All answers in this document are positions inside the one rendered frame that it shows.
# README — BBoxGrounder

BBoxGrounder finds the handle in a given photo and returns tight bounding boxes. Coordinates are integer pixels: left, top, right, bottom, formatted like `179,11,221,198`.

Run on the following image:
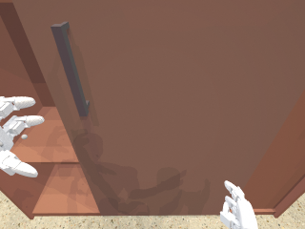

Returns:
51,21,91,116

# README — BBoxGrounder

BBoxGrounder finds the wardrobe door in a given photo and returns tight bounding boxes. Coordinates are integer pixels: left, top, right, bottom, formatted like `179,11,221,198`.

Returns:
11,0,305,216
242,89,305,209

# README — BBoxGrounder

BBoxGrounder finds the robot left hand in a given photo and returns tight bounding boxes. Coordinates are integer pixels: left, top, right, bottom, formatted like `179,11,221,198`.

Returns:
0,96,45,177

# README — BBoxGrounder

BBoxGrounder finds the robot right hand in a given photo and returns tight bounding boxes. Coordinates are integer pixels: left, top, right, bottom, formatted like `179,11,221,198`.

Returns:
220,180,258,229

